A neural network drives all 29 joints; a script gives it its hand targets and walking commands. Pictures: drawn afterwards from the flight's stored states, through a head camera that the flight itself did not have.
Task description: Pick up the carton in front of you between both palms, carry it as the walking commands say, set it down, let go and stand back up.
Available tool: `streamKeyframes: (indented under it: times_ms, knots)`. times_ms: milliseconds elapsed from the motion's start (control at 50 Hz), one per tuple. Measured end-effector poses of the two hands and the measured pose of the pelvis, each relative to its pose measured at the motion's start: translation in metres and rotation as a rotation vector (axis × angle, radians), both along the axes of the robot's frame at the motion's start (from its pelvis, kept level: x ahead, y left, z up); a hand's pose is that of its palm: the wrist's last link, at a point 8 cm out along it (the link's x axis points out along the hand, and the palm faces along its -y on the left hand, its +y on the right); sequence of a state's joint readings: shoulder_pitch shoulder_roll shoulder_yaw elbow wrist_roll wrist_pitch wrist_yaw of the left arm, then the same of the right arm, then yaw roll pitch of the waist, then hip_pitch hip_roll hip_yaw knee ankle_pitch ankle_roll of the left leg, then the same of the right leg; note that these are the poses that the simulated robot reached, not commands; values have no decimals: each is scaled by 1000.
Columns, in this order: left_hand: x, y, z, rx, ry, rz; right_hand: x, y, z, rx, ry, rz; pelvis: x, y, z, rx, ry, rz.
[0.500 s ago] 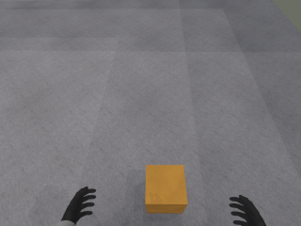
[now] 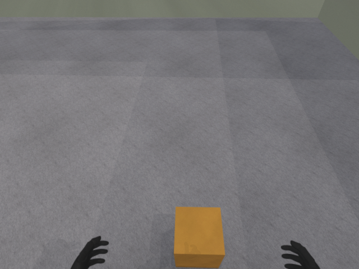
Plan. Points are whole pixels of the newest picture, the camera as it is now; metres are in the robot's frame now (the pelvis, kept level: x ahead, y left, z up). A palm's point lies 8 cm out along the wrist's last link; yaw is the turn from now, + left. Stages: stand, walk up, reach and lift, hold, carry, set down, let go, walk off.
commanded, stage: stand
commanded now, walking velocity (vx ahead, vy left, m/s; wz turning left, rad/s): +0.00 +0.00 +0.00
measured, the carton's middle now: (197, 238) +0.40 -0.04 -0.65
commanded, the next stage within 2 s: none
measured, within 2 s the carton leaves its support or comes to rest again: neither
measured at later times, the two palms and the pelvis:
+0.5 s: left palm out of the picture +0.14 +0.29 -0.09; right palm out of the picture +0.15 -0.29 -0.09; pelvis +0.02 +0.00 +0.00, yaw +0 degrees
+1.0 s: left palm out of the picture +0.10 +0.30 -0.09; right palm out of the picture +0.11 -0.30 -0.09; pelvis +0.01 +0.00 +0.01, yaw +0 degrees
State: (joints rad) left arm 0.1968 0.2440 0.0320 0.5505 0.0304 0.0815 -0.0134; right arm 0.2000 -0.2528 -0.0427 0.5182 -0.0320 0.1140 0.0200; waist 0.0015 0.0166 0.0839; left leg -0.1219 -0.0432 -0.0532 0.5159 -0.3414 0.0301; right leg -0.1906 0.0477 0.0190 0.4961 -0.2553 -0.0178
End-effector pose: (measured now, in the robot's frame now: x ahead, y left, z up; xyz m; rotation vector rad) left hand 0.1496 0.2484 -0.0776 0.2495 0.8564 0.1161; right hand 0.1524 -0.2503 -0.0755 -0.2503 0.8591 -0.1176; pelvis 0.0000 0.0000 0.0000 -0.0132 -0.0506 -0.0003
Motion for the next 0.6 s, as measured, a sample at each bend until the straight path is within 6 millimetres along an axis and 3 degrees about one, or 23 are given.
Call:
streamKeyframes:
  times_ms: [180,600]
  knots:
    - [-6,35,-5,104,62,47,3,-36,-5,-99,37,-30,14,-2,0,-3,45,3]
    - [-11,40,-12,115,139,61,-5,-43,-13,-114,121,-33,22,-3,5,2,40,6]
